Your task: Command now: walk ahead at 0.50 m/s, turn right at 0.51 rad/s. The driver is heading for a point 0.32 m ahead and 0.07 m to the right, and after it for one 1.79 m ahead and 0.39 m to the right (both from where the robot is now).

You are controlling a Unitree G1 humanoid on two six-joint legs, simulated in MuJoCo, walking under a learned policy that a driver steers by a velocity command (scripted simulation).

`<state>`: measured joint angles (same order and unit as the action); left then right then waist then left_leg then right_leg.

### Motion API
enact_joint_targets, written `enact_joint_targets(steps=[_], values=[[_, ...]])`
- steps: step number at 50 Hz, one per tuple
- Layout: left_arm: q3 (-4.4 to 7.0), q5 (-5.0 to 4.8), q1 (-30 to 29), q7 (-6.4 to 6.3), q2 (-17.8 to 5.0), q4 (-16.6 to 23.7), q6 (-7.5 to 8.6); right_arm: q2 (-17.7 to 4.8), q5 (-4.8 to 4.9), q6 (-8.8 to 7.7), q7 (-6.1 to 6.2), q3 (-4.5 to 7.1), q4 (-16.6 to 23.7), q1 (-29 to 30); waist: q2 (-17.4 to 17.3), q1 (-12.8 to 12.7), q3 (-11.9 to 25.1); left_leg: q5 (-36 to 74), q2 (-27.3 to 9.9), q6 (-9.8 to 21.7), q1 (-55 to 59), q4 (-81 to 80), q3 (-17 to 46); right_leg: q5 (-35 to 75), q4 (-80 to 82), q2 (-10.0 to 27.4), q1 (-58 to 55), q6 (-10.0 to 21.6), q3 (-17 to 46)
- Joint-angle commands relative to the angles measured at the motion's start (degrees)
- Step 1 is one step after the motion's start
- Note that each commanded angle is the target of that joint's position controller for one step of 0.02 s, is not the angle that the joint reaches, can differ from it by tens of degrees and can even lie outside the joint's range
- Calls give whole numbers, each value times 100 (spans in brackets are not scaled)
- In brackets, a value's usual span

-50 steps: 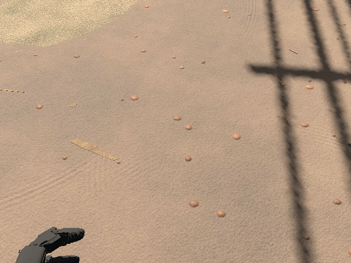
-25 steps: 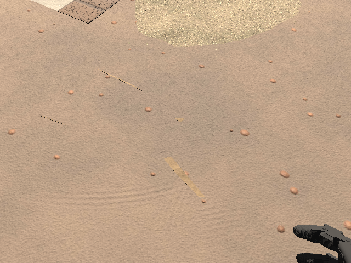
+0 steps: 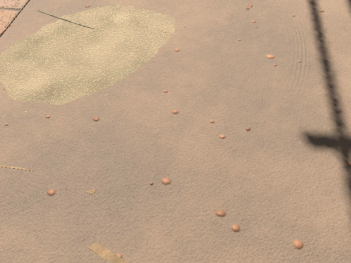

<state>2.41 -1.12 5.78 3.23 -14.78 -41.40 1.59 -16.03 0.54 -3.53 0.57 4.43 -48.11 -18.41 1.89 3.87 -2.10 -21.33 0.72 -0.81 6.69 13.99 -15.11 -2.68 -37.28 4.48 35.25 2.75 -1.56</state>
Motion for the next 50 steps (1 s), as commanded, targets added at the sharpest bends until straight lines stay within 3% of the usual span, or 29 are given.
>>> enact_joint_targets(steps=[1, 2, 3, 4, 5, 6, 7, 8, 9, 10, 13, 18, 20, 23, 25, 26, 27, 28, 29, 30, 31, 32, 33, 35, 38, 43, 47, 49, 50], values=[[255, -11, 109, 51, -709, 501, 35, -1227, 75, 87, 83, 303, 315, 207, -657, -475, 160, 6016, -1711, 719, 44, 1027, 278, -792, 7, -466, -584, 356, -473], [398, -28, 850, 16, -942, 344, 21, -1246, 102, 131, 99, 295, 341, 306, -618, -916, 559, 6289, -1554, 580, -243, 2076, 158, -716, 245, -730, -1613, 540, -558], [604, -34, 1799, -83, -1333, 111, -21, -1133, 71, 108, 122, 233, 391, 287, -324, -1375, 1057, 5267, -1306, 336, -1278, 3590, 126, -455, 536, -697, -3270, 790, -95], [748, -88, 1894, -173, -2043, 82, -24, -300, -174, -16, 45, -23, 689, -275, 1289, -803, 1474, 164, -273, -99, -3961, 5808, 327, -1047, 823, 827, -5341, 1794, 2887], [631, -36, 1927, -142, -1776, 317, 78, -457, -33, -259, -28, -72, 774, 72, 866, -991, 2427, -1324, 274, -104, -4827, 6767, 1820, -1851, 1903, 1492, -5965, 2338, 5118], [515, 24, 1778, -120, -1383, 290, 162, -830, 197, -405, -93, 27, 947, 714, 436, -1168, 1743, -852, -79, 64, -5354, 6733, 2131, -1595, 2115, 1370, -5601, 1957, 4387], [468, 10, 1498, -127, -1217, 302, 214, -771, 197, -484, -85, -12, 1014, 883, 101, -958, 1168, -364, -333, 180, -5292, 6247, 2097, -1165, 2075, 1126, -4823, 1736, 3645], [408, -2, 1099, -134, -1019, 354, 227, -765, 46, -501, -42, 5, 952, 901, -189, -687, 744, -80, -536, 164, -4981, 5695, 2061, -483, 2080, 884, -3991, 1559, 3035], [346, 60, 847, -166, -848, 452, 239, -843, -48, -453, -27, 55, 909, 807, -76, -483, 637, 138, -672, 133, -4532, 5361, 2096, 84, 2170, 718, -3428, 1493, 2645], [332, 94, 738, -185, -823, 530, 236, -838, -82, -379, -40, 71, 896, 727, -16, -368, 572, 247, -694, 74, -4268, 5177, 2086, 353, 2289, 610, -3088, 1489, 2501], [382, 45, 837, -282, -1017, 500, 252, -591, -147, -220, -35, 11, 938, 804, -65, -307, 389, 615, -633, -208, -4103, 4351, 1879, 974, 2447, 433, -2426, 1489, 1988], [423, -4, 1186, -410, -1146, 376, 160, -355, -92, -230, -95, -114, 1191, 1873, 233, -717, 172, 2448, -221, -375, -3598, 2208, 1766, 91, 2364, -17, -1947, 1032, 1574], [436, -28, 1384, -414, -1172, 297, 131, -437, -27, -270, -138, -96, 1274, 2124, 288, -821, 164, 2637, -116, -349, -3423, 1855, 1834, -223, 2243, 89, -2051, 971, 1823], [428, -45, 1478, -438, -1090, 248, 86, -662, 1, -347, -196, -10, 1307, 2132, 394, -748, 190, 2228, -90, -180, -3318, 1456, 2033, -484, 1762, 293, -2565, 867, 2355], [434, -24, 1351, -446, -1063, 281, 52, -780, 12, -406, -195, 67, 1212, 1724, 568, -488, 255, 1820, -77, 20, -2825, 1284, 1967, -321, 1365, 314, -2666, 749, 2578], [381, -6, 1303, -438, -907, 317, 48, -890, -21, -432, -163, 145, 1079, 1221, 541, -227, 502, 1808, -109, 177, -2077, 1095, 1899, -84, 876, 81, -2556, 595, 2460], [255, 51, 1299, -411, -573, 404, 64, -1144, -123, -457, -118, 229, 1000, 464, 127, 115, 1192, 1507, -863, 517, -756, 1182, 2570, -459, -485, -248, -2045, 387, 2075], [136, -60, 2024, -414, -191, 563, 112, -1655, -217, -391, -105, 350, 856, -168, -1540, -97, 1983, 319, -2203, 1427, 1214, 769, 5024, -2620, -2425, -1104, -123, -53, 1238], [181, -140, 2137, -430, -664, 516, 128, -1310, -67, -350, -156, 290, 796, -223, -1802, -69, 1873, -1205, -2533, 1593, 1269, 320, 6257, -3120, -3404, -733, 855, -142, 1225], [295, -128, 1624, -431, -1079, 502, 100, -885, -34, -319, -136, 175, 885, 66, -1170, 68, 1105, -1360, -2283, 1339, 614, 196, 5461, -2592, -3733, -483, 1103, -184, 1224], [305, -48, 1248, -439, -1088, 551, 75, -730, -74, -275, -129, 113, 890, 302, -771, 37, 670, -669, -2007, 1155, -62, 173, 4641, -2161, -3690, -310, 963, -207, 1016], [300, 25, 1020, -425, -985, 611, 86, -595, -106, -252, -135, 59, 830, 455, -645, -44, 332, 37, -1749, 1120, -651, 58, 4057, -1871, -3421, -182, 822, -213, 996], [297, 18, 990, -392, -866, 635, 88, -502, -145, -259, -133, 14, 775, 519, -749, -173, 208, 515, -1559, 1083, -1025, -67, 3632, -1681, -3185, -53, 573, -195, 1000], [245, -30, 1070, -349, -625, 616, 71, -465, -114, -298, -143, 5, 665, 497, -856, -279, 181, 1035, -1391, 1150, -1321, -289, 3122, -1588, -2787, 0, 291, -196, 878], [157, 45, 710, -327, -446, 746, 81, -722, -43, -334, -144, 73, 488, 391, -674, -278, 93, 1745, -1471, 1358, -1317, -525, 2707, -1200, -1904, 70, 443, -268, 755], [35, 49, -180, -197, -300, 915, 220, -954, 67, -224, -125, 91, 253, 115, -581, 11, -17, 2292, -1230, 1198, -1364, -550, 1969, 86, -179, 20, -100, -304, 303], [80, -10, -665, -115, -455, 1105, 312, -1107, 139, -89, -119, 104, 30, -302, -675, 58, -132, 2403, -1454, 1111, -1047, -259, 2244, -45, 558, -194, -454, -225, 261], [170, -4, -331, -110, -642, 1026, 355, -1211, 154, -22, -89, 127, -15, -252, -735, -258, 20, 2834, -1502, 970, -983, 161, 2314, -185, 928, -316, -1141, -86, 218], [279, 31, 237, -147, -818, 847, 359, -1163, 156, -10, -76, 101, -15, -209, -670, -590, 356, 3476, -1293, 830, -1141, 807, 2138, -144, 1144, -428, -2074, 47, 127]])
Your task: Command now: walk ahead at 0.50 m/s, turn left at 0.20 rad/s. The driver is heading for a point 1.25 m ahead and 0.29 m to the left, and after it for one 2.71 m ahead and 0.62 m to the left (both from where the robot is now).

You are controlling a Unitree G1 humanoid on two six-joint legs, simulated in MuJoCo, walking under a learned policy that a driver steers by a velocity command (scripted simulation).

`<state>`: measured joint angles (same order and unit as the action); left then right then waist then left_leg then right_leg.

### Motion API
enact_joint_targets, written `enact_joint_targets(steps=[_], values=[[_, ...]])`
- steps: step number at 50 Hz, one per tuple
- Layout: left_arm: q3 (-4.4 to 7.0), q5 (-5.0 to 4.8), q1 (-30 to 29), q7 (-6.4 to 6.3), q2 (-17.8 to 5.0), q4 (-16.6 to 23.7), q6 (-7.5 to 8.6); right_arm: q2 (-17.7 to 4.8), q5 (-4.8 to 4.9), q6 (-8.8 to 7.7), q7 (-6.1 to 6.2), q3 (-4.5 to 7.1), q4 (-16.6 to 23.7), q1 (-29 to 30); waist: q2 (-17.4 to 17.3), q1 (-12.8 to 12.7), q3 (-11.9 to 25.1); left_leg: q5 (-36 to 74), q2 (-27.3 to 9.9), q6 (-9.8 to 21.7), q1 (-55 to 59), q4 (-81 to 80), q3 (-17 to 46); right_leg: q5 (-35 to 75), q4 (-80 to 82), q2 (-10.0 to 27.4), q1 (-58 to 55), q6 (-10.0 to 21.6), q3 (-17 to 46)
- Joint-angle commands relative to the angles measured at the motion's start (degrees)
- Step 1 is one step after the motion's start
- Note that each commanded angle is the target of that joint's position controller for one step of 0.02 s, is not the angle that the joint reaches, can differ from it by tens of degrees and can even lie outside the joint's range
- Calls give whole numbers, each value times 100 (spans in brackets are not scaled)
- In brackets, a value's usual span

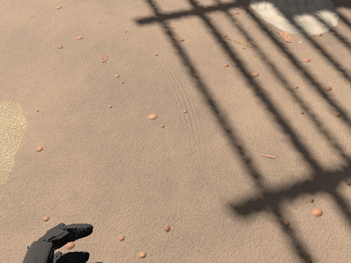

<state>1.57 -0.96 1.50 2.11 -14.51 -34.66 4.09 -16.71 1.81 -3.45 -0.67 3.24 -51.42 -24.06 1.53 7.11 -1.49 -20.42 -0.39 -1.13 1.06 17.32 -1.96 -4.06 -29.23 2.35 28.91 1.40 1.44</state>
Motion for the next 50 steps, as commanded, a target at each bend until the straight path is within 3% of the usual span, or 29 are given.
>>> enact_joint_targets(steps=[1, 2, 3, 4, 5, 6, 7, 8, 10, 12, 16, 19, 22, 24, 25, 26, 27, 28, 29, 30, 31, 32, 34, 36, 38, 41, 45, 48, 50], values=[[501, 81, 1498, -100, -1136, -27, 100, -875, -33, -39, 47, 134, 363, 371, -522, -1312, 907, 3187, -864, 654, -1173, 1596, 594, 102, 205, 93, -2819, 380, 62], [613, 218, 2367, -194, -1621, -112, 45, -324, -201, -88, 46, -40, 582, 275, 486, -1523, 1854, 1162, -289, 307, -2736, 3624, 223, -59, 105, 1523, -4658, 825, 1695], [587, 227, 2422, -165, -1660, -139, 5, -169, -59, -173, 51, -106, 615, -208, 1601, -1309, 2413, -1421, 166, 192, -3934, 4914, 620, -1080, 880, 2314, -5119, 1427, 3739], [454, 143, 2199, -148, -1147, -169, 11, -753, 77, -168, 50, 67, 576, 119, 936, -1364, 1636, -1142, -146, 184, -4433, 5470, 907, -1650, 1068, 2060, -4547, 1261, 3314], [374, 74, 1872, -141, -921, -192, 32, -828, 95, -163, 40, 106, 671, 455, 807, -1256, 957, -623, -357, 220, -4576, 5433, 790, -1513, 1209, 1832, -3867, 1082, 2435], [326, 92, 1512, -121, -766, -210, 56, -739, 40, -132, 65, 111, 657, 611, 519, -1073, 645, -184, -538, 199, -4382, 5263, 722, -1176, 1406, 1578, -3246, 972, 1915], [294, 117, 1267, -98, -620, -236, 100, -674, -11, -74, 70, 136, 654, 628, 564, -910, 381, 136, -668, 167, -4172, 5050, 748, -733, 1616, 1405, -2759, 934, 1465], [289, 152, 1100, -95, -547, -278, 146, -552, -4, 4, 63, 131, 614, 523, 586, -761, 281, 357, -744, 138, -3878, 4972, 770, -435, 1814, 1294, -2406, 896, 1090], [332, 165, 993, -115, -574, -396, 243, -329, 0, 118, 54, 102, 659, 552, 450, -634, 156, 630, -770, 60, -3793, 4855, 758, 201, 2054, 1299, -2118, 964, 599], [379, 189, 1012, -162, -665, -520, 277, -291, -26, 173, 55, 106, 783, 795, 282, -617, 12, 1011, -778, -3, -4029, 4494, 824, 561, 2164, 1311, -2123, 985, 194], [451, 168, 1141, -247, -890, -705, 236, -173, -59, 141, -84, 38, 1001, 1417, 152, -794, -171, 2110, -700, 30, -3939, 3099, 590, 708, 2261, 1195, -2250, 864, -580], [514, 94, 1393, -285, -1065, -864, 168, -157, -71, 139, -189, -3, 1244, 1997, 39, -1001, -357, 2252, -638, 162, -3916, 2411, 326, 705, 2249, 1331, -2578, 792, -881], [572, -10, 1554, -289, -1190, -1011, 53, -264, -70, 156, -268, 21, 1470, 2317, 63, -1041, -431, 1772, -541, 382, -3983, 2042, 121, 1123, 1926, 1482, -3171, 662, -1073], [618, -53, 1507, -308, -1356, -1030, -33, -413, -77, 181, -292, 100, 1549, 2181, 214, -859, -192, 1194, -228, 599, -3482, 1971, -206, 2786, 1264, 1486, -3406, 535, -1248], [635, -78, 1460, -321, -1433, -1019, -85, -555, -70, 201, -284, 187, 1497, 1796, 292, -615, 99, 928, 20, 733, -2901, 1968, -398, 3720, 590, 1429, -3414, 456, -1344], [617, -108, 1368, -332, -1419, -997, -135, -792, -47, 215, -247, 342, 1302, 986, 207, -139, 525, 1106, 321, 922, -1777, 1656, -521, 4061, -534, 1231, -3109, 293, -1523], [537, -19, 1470, -358, -1251, -937, -117, -1241, -26, 267, -143, 562, 1034, -7, -154, 275, 1055, 1288, 188, 1180, -36, 1517, 75, 2913, -2139, 997, -1938, 22, -1553], [256, 254, 2030, -286, -365, -610, 8, -1977, 38, 251, -70, 680, 1048, 81, -1851, -422, 1412, 561, -1366, 2242, 1865, 1071, 3261, -2435, -4313, -113, 771, -415, -1251], [243, 63, 1581, -222, -654, -553, 240, -1618, -29, 143, -108, 541, 1301, -50, -1205, -81, 2359, -443, -1893, 2628, 2295, 32, 5114, -3132, -5074, -426, 1445, -354, 245], [339, -177, 930, -178, -1026, -380, 362, -1234, -88, 49, -134, 434, 1243, 113, -779, 56, 1563, -110, -1771, 2267, 1858, -165, 4368, -2582, -5033, -136, 1943, -198, 381], [304, -137, 801, -206, -953, -341, 430, -1080, -70, -4, -126, 389, 1255, 400, -474, -156, 1052, 368, -1536, 2066, 1086, -117, 3672, -2071, -4573, 111, 1839, -95, 358], [326, 31, 808, -255, -963, -420, 439, -858, -66, -11, -109, 322, 1318, 814, -252, -412, 693, 1031, -1306, 1898, 270, -111, 3072, -1753, -4061, 307, 1458, -113, 358], [387, 137, 985, -253, -1015, -464, 319, -682, -171, -17, -60, 251, 1488, 1164, -418, -735, 535, 1873, -1045, 1836, -632, -322, 2560, -1415, -3555, 442, 732, -186, 403], [357, 181, 993, -249, -843, -453, 205, -764, -138, -40, -4, 275, 1475, 1111, -349, -799, 436, 2404, -937, 1866, -1057, -436, 2212, -1215, -3069, 394, 580, -344, 275], [294, 185, 734, -243, -681, -389, 145, -856, -128, -46, 75, 291, 1392, 974, -354, -742, 287, 2641, -819, 1780, -1235, -522, 1809, -585, -2358, 335, 669, -491, 165], [186, 131, 255, -157, -485, -371, 161, -759, -131, -53, 117, 234, 1239, 778, -559, -454, 162, 2388, -549, 1430, -1353, -575, 1191, 844, -1062, 256, 321, -488, 23], [162, 8, -336, -53, -568, -228, 201, -862, -141, -88, 83, 223, 979, 383, -557, -141, -109, 1838, -892, 1356, -834, -655, 1236, 1363, -371, 190, 444, -261, -20], [159, -6, -568, 52, -628, -84, 226, -915, -156, -41, 89, 242, 785, 202, -485, -94, -265, 2367, -1242, 1295, 91, -408, 1214, 722, -147, 142, 1037, 13, -9], [161, -15, -457, 127, -649, -60, 230, -964, -151, 11, 122, 263, 725, 234, -529, -205, -206, 3216, -1340, 1184, 457, -121, 1055, 193, -79, 29, 977, 198, -76]])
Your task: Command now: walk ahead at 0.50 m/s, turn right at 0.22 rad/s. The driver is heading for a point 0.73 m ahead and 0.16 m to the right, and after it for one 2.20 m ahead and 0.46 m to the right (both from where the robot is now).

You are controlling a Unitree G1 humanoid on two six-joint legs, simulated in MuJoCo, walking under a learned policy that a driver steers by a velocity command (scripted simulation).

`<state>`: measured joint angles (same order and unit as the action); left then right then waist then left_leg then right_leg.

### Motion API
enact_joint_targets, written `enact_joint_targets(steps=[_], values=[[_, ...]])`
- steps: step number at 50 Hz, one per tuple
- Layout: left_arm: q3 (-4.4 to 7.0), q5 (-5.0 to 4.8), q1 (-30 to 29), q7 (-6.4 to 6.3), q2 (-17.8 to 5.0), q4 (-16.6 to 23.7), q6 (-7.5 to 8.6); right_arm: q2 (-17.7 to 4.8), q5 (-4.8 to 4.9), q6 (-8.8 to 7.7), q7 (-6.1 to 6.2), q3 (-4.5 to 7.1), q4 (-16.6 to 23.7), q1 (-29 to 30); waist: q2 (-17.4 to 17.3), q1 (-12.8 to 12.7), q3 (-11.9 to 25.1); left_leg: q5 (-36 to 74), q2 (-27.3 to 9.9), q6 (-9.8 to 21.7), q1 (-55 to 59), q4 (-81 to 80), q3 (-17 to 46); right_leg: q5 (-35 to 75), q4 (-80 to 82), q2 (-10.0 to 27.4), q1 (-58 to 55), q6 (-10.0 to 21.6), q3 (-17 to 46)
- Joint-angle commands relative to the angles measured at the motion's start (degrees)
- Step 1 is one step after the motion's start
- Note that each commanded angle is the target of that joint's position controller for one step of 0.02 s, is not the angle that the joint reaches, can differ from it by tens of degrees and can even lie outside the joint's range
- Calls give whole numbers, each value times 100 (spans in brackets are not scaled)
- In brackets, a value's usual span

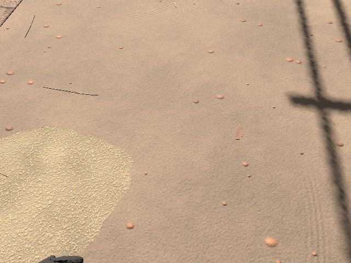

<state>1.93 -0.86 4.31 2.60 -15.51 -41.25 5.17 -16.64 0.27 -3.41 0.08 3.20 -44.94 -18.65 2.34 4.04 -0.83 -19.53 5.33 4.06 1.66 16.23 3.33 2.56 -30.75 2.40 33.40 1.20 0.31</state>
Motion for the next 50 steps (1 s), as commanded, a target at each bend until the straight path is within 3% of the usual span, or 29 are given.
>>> enact_joint_targets(steps=[1, 3, 4, 5, 6, 7, 8, 9, 10, 13, 18, 21, 25, 26, 27, 28, 29, 30, 31, 32, 34, 36, 41, 44, 45, 47, 48, 49, 50], values=[[161, -22, -495, 91, -625, 555, 113, -1016, -7, 27, 67, 277, 97, -200, -674, -50, -94, 4080, -1866, 578, 444, 272, 372, -711, 87, -139, 125, 321, -81], [356, 20, 700, 50, -946, 240, 79, -1032, -27, 96, 116, 256, 180, 22, -624, -713, 720, 5867, -1521, 330, 198, 1774, -82, -569, 232, -551, -1632, 609, -386], [458, 43, 1576, 4, -1272, 105, 51, -892, -108, 88, 163, 177, 316, 21, -215, -1053, 1355, 4694, -1313, 120, -914, 3290, -265, -278, 129, 172, -3258, 961, 688], [568, 26, 1929, 8, -1732, 64, 44, -338, -163, -43, 87, 8, 467, -610, 1205, -721, 1911, 531, -138, -399, -3349, 5488, -367, -1148, 566, 1475, -5247, 2047, 3611], [443, -94, 2019, 5, -1200, 13, 16, -613, -75, -199, 15, 15, 440, -337, 955, -957, 2057, -1064, -134, -393, -4239, 6079, 368, -2068, 1214, 1596, -5646, 2068, 4527], [385, -62, 1685, -42, -1026, 102, -15, -862, 111, -329, -64, 72, 637, 219, 608, -1003, 1210, -678, -463, -322, -4686, 6093, 461, -2165, 1353, 1458, -5032, 1809, 3800], [368, 3, 1410, -71, -971, 193, -41, -816, 103, -407, -71, 42, 723, 577, 10, -909, 771, -308, -687, -281, -4589, 5757, 367, -1779, 1420, 1232, -4280, 1648, 3222], [331, 26, 1173, -82, -871, 241, -58, -792, -21, -437, -56, 63, 766, 749, -307, -727, 362, -80, -836, -323, -4425, 5220, 291, -1146, 1530, 1030, -3568, 1565, 2805], [290, 75, 1053, -106, -795, 300, -54, -795, -105, -409, -40, 95, 784, 699, -222, -546, 310, 85, -953, -372, -4077, 4891, 289, -636, 1645, 868, -3146, 1536, 2529], [317, 29, 988, -173, -868, 346, -72, -606, -141, -269, -8, 64, 803, 521, 43, -340, 238, 175, -988, -638, -3758, 4147, 120, 106, 1826, 670, -2467, 1609, 2099], [403, -47, 1334, -325, -1093, 194, -161, -316, -121, -260, -3, -54, 1045, 1536, 135, -680, 65, 2070, -649, -862, -3122, 2092, -42, -41, 1784, 158, -1731, 1195, 1477], [410, -86, 1668, -357, -1080, 68, -237, -387, -24, -316, -61, -28, 1160, 1971, 198, -842, 87, 2452, -459, -829, -2813, 1492, 42, -429, 1552, 237, -1914, 1067, 1785], [428, -42, 1576, -457, -998, 116, -430, -662, -130, -414, -73, 127, 1104, 1665, 457, -556, 299, 2208, -245, -485, -2342, 746, 136, 940, 214, 101, -2691, 606, 2205], [402, -40, 1370, -462, -913, 239, -444, -742, -184, -442, -42, 166, 1029, 1266, 418, -300, 578, 2930, -447, -307, -1603, 436, 118, 1087, -383, -143, -2533, 368, 2091], [309, 76, 1239, -455, -650, 477, -425, -1086, -276, -440, 11, 238, 970, 552, -99, -28, 1396, 4930, -1463, 101, 5, 937, 827, -77, -1774, -446, -1733, 72, 1790], [182, 71, 2424, -425, -199, 378, -394, -1157, -372, -313, 28, 208, 962, 330, -1692, -448, 2302, 7581, -3212, 1250, 1769, 1480, 2510, -4720, -3632, -1270, -227, -316, 1264], [255, -21, 2827, -386, -885, 282, -419, -965, -139, -165, -17, 213, 916, 284, -1700, -434, 2819, 6747, -3564, 1482, 1720, 1390, 3114, -4566, -4466, -743, 57, -448, 1179], [384, -87, 2242, -408, -1235, 278, -529, -630, -113, -61, 17, 137, 1063, 607, -1124, -279, 2164, 5995, -3067, 1259, 1168, 1256, 2332, -4136, -4785, -501, 275, -617, 1022], [421, -93, 1802, -449, -1262, 356, -644, -459, -105, 40, 53, 72, 1072, 940, -747, -301, 1535, 5469, -2650, 1032, 472, 1101, 1672, -3783, -4694, -373, 409, -724, 783], [441, -80, 1621, -496, -1206, 392, -771, -405, -111, 124, 77, 29, 1088, 1217, -721, -381, 1059, 5176, -2402, 971, -238, 925, 1299, -3602, -4627, -261, 338, -804, 708], [366, -58, 1682, -540, -838, 439, -929, -601, -216, 211, 96, 63, 1013, 1509, -1000, -586, 625, 4989, -2019, 965, -1395, 519, 677, -3253, -4234, -325, -376, -844, 457], [303, 13, 1773, -571, -619, 450, -930, -621, -219, 247, 122, 72, 903, 1571, -1097, -661, 757, 5394, -2022, 1103, -1420, 444, 437, -3045, -3797, -412, -600, -854, 342], [230, 105, 1493, -495, -575, 488, -921, -734, -88, 387, 203, 111, 659, 1695, -1109, -589, 1001, 4693, -2162, 1124, -1343, 407, 270, -2428, -2464, -201, -1166, -681, 296], [239, 65, 1370, -370, -702, 496, -923, -911, 0, 434, 127, 159, 524, 1585, -1204, -452, 956, 890, -2113, 928, -1697, -34, 448, -2316, -1411, -74, -1807, -385, 101], [246, 92, 1493, -335, -684, 428, -912, -923, 52, 434, 93, 150, 472, 1639, -1263, -562, 806, -190, -2025, 774, -2058, -114, 446, -2109, -787, -153, -2238, -234, -68], [222, 157, 1822, -297, -549, 187, -878, -601, 36, 393, 27, 50, 275, 1389, -965, -708, 533, -1649, -1608, 223, -2842, 121, 130, -2197, 115, -405, -3153, 62, -345], [258, 186, 2070, -332, -788, 168, -853, -280, -31, 365, -32, -45, 279, 1355, -57, -745, 347, -1752, -1145, -232, -3370, 1385, -342, -3254, 923, 374, -3300, 376, 854], [409, 155, 2068, -354, -1551, 247, -827, -105, -62, 279, -64, -67, 489, 1558, 1424, -755, -10, -1584, -365, -584, -4499, 3029, -963, -4920, 1954, 1643, -2876, 1165, 2924], [475, 304, 1866, -345, -1752, 293, -666, -808, 115, 188, -8, 171, 629, 2056, 964, -941, -599, -1035, -650, -465, -4725, 3772, -127, -5546, 2616, 1908, -1973, 1633, 3770]])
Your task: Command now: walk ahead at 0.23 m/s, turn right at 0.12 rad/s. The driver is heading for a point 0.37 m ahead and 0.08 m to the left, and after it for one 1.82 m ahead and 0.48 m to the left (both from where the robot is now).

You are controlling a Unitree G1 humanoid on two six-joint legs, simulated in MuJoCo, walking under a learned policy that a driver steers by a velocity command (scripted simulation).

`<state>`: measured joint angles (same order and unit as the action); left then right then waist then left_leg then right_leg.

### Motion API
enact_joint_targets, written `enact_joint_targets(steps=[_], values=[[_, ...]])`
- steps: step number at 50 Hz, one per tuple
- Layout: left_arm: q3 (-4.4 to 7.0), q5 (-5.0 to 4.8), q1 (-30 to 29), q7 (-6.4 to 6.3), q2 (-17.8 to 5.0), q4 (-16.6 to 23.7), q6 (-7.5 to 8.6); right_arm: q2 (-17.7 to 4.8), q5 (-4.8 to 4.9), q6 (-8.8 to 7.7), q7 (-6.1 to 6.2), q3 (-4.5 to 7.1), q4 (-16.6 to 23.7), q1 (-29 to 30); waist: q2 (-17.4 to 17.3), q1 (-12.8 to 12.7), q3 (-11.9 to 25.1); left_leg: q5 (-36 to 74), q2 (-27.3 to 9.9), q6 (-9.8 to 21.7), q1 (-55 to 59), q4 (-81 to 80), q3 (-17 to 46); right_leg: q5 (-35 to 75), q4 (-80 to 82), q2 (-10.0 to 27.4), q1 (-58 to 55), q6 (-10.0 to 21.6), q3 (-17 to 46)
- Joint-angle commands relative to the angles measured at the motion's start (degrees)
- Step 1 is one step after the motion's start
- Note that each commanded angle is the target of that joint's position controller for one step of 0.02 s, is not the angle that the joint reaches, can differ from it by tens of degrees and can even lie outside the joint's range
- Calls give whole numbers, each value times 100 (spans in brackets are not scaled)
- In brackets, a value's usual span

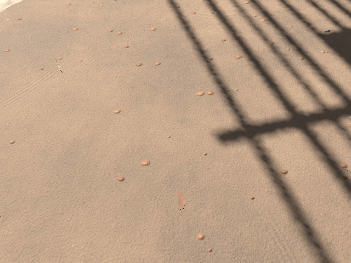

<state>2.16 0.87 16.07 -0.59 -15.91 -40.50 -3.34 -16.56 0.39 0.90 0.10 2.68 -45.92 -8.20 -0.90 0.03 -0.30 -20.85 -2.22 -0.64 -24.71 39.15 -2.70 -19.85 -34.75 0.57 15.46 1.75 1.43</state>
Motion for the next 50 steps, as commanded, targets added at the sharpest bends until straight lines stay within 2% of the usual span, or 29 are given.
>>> enact_joint_targets(steps=[1, 2, 3, 4, 6, 9, 14, 17, 20, 21, 22, 23, 24, 25, 26, 27, 28, 29, 30, 32, 34, 38, 41, 44, 46, 47, 48, 49, 50], values=[[376, 106, 250, -66, -1440, 238, 354, -933, 186, -273, 13, 304, 638, 746, 1231, -191, -838, -275, -35, 90, -2107, 1715, 619, -2851, 3042, 1915, -199, 1343, 3255], [303, 32, 6, -85, -1148, 225, 483, -885, 130, -259, 27, 322, 418, 388, 1257, -25, -723, 160, -86, 78, -2101, 1797, 652, -2224, 2937, 1673, -473, 1058, 2696], [259, -20, -27, -96, -964, 195, 558, -846, 59, -255, 33, 343, 263, 217, 1229, -23, -546, 509, -97, 44, -2090, 1859, 650, -1753, 2880, 1518, -733, 850, 2245], [228, -35, 71, -115, -855, 131, 621, -766, 33, -263, 14, 347, 175, 153, 1101, -37, -472, 849, -82, 16, -2039, 1959, 645, -1329, 2869, 1408, -860, 740, 1863], [223, -35, 350, -138, -730, 3, 709, -583, 73, -291, -27, 328, 94, 146, 864, -115, -343, 1295, -11, -21, -2093, 1946, 659, -690, 2891, 1345, -1184, 662, 1334], [276, -14, 607, -161, -750, -140, 760, -456, 91, -308, -55, 304, 133, 265, 802, -266, -331, 1648, 66, -144, -2197, 1459, 814, -187, 2935, 1422, -1515, 676, 797], [384, -65, 627, -168, -952, -326, 762, -314, 51, -280, -164, 191, 361, 564, 800, -430, -526, 1778, -100, -253, -1896, 470, 514, 323, 2979, 1650, -1515, 733, 174], [435, -111, 728, -123, -1002, -478, 744, -264, 73, -297, -258, 113, 556, 784, 743, -536, -730, 1562, -192, -40, -1738, 21, 313, 602, 2884, 1746, -1592, 705, -182], [492, -193, 669, -73, -1082, -554, 696, -325, 97, -325, -350, 90, 715, 843, 739, -496, -805, 1103, -168, 283, -1356, -285, 51, 955, 2625, 1806, -1662, 627, -430], [513, -215, 596, -65, -1145, -554, 671, -388, 96, -335, -369, 113, 740, 723, 760, -383, -722, 910, -50, 416, -1022, -354, -110, 1643, 2371, 1811, -1652, 584, -521], [526, -229, 460, -69, -1212, -532, 640, -491, 90, -343, -372, 179, 685, 339, 770, -106, -466, 894, 185, 556, -324, -475, -334, 2884, 1789, 1736, -1536, 481, -730], [498, -213, 364, -87, -1164, -500, 596, -744, 76, -346, -347, 347, 484, -433, 572, 328, 22, 1132, 519, 709, 808, -737, -472, 4380, 513, 1422, -1315, 259, -1111], [425, -128, 464, -118, -1026, -403, 603, -1183, 97, -316, -262, 561, 280, -1347, 189, 705, 742, 1469, 485, 911, 2431, -766, -18, 4272, -1049, 1113, -432, -60, -1255], [179, 124, 762, -81, -332, 24, 717, -2047, 81, -285, -153, 723, 324, -1629, -1641, 390, 1383, 1749, -1305, 2024, 4350, -1183, 3139, 130, -3536, 82, 2061, -669, -1191], [173, -7, 478, -46, -515, -23, 927, -1680, 36, -336, -150, 566, 518, -1617, -1205, 568, 2249, 2220, -1940, 2433, 4580, -2058, 4734, -1565, -4488, -281, 2518, -676, 182], [269, -232, 20, -17, -885, 88, 1011, -1337, -8, -390, -160, 456, 534, -1370, -744, 638, 1624, 3013, -1711, 2151, 4181, -1954, 3691, -1231, -4623, 19, 2850, -537, 384], [239, -220, -131, -45, -827, 114, 1040, -1124, 38, -412, -147, 409, 553, -1110, -400, 460, 1176, 3450, -1424, 1927, 3521, -1800, 2898, -823, -4279, 278, 2816, -419, 309], [270, -88, -229, -101, -860, 86, 1013, -946, 82, -382, -132, 362, 633, -747, -68, 286, 755, 3766, -1174, 1735, 2763, -1837, 2359, -493, -3838, 466, 2645, -405, 255], [325, -34, -184, -133, -927, 92, 943, -839, 29, -360, -104, 319, 728, -490, -152, 83, 607, 4064, -1015, 1652, 2114, -1949, 2055, -264, -3562, 563, 2203, -390, 283], [317, -10, 45, -130, -765, 76, 786, -894, -56, -344, -68, 341, 843, -264, -219, -161, 545, 4628, -848, 1705, 1451, -2124, 1815, -35, -3236, 454, 1747, -480, 229], [283, 16, 29, -149, -629, 102, 702, -1000, -40, -343, -17, 377, 831, -241, -213, -228, 525, 5033, -732, 1693, 1229, -2124, 1609, 252, -2650, 303, 1726, -591, 172], [194, 2, -472, -107, -457, 192, 663, -911, 52, -209, 116, 332, 715, -309, -395, -38, 682, 4737, -548, 1372, 1346, -1972, 1339, 1346, -1282, 189, 1579, -680, 148], [179, -48, -881, -20, -470, 272, 678, -881, 10, -133, 155, 292, 606, -426, -426, 151, 634, 4317, -589, 1243, 1450, -1912, 1451, 1799, -572, 128, 1323, -627, 172], [213, -30, -1084, 34, -572, 334, 715, -829, -23, -102, 127, 242, 507, -467, -446, 222, 489, 4152, -740, 1247, 1702, -1646, 1742, 1482, -128, 79, 1209, -471, 206], [242, 1, -987, 58, -621, 316, 765, -741, 4, -93, 120, 192, 469, -397, -473, 120, 425, 3986, -737, 1170, 1804, -1327, 1935, 1368, 383, 28, 916, -278, 164], [246, 27, -820, 64, -598, 266, 803, -671, 28, -96, 121, 152, 450, -330, -423, -46, 415, 3730, -583, 1009, 1711, -1126, 1918, 2033, 1024, 38, 424, -132, 132], [276, 109, -742, 35, -791, 281, 847, -549, -45, -140, 112, 105, 438, -509, -125, -11, 587, 3249, -261, 738, 1460, -853, 1808, 3841, 1213, 464, -368, 75, 546], [324, 164, -731, -13, -1114, 352, 830, -464, -176, -209, 91, 79, 414, -1045, 630, 335, 1003, 1720, 211, 458, 860, -399, 1564, 5765, 749, 1202, -1445, 597, 1172], [222, 153, -604, -33, -634, 274, 740, -412, -138, -192, 115, 49, 271, -1266, 1066, 217, 1393, -1, 437, 132, 614, -3, 1281, 5861, 664, 1685, -1784, 1262, 1687]])
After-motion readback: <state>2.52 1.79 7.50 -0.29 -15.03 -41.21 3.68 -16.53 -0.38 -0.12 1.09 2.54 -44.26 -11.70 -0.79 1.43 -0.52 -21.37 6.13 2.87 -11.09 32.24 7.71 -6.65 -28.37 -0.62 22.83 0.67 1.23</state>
